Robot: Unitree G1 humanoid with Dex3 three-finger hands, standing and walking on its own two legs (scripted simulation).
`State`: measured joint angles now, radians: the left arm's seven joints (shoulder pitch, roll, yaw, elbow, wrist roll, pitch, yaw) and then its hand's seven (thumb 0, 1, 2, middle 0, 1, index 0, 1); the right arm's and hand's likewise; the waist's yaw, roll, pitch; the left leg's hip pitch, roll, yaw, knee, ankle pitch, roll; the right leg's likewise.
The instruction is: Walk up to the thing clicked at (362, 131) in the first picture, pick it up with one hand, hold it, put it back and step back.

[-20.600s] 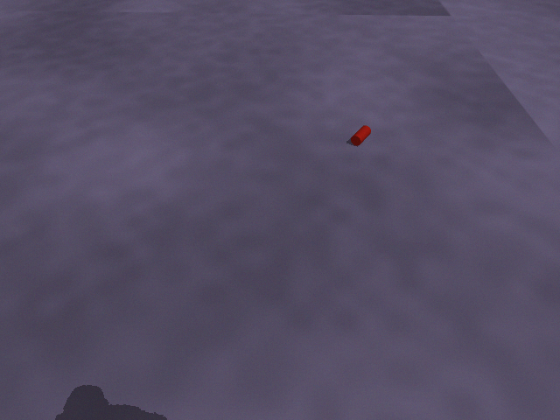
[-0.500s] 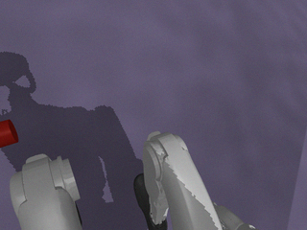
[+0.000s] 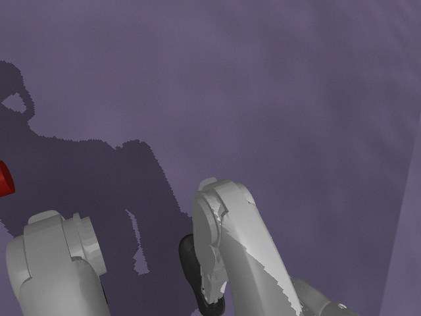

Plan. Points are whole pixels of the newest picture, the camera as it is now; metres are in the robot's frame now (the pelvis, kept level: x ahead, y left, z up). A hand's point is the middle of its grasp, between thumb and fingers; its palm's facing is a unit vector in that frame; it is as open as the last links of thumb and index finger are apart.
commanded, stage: close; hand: left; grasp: from above
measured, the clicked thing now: out of the picture +0.38 +0.35 -0.26
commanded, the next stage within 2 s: settle in 1.70 s
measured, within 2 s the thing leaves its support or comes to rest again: neither
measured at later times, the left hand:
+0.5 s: hand out of the picture +0.37 +0.35 -0.24, palm faces -0.43 -0.21 -0.88, open 12.6 cm
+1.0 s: hand out of the picture +0.37 +0.34 -0.24, palm faces -0.40 -0.19 -0.90, open 10.4 cm
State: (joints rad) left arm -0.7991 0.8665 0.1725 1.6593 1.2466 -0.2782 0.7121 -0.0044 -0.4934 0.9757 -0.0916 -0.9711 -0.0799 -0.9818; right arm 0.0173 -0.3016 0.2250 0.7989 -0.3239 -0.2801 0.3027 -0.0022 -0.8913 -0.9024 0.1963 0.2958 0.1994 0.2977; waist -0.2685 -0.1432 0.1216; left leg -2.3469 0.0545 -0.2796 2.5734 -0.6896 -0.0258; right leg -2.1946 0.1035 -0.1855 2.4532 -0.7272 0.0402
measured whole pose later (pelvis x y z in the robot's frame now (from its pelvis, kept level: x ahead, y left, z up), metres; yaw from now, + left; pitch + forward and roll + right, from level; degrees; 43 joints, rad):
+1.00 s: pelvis +0.00 +0.00 +0.00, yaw -1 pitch +24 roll -12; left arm -0.84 0.89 0.18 1.70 1.23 -0.24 0.72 0.00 0.06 0.59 -0.49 -0.68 -0.50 -0.66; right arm 0.00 -0.33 0.22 0.77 -0.31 -0.30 0.31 0.00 -0.88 -0.90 0.20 0.30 0.20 0.30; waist -0.28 -0.15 0.13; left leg -2.35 0.06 -0.29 2.58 -0.68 -0.02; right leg -2.20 0.11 -0.19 2.45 -0.71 0.05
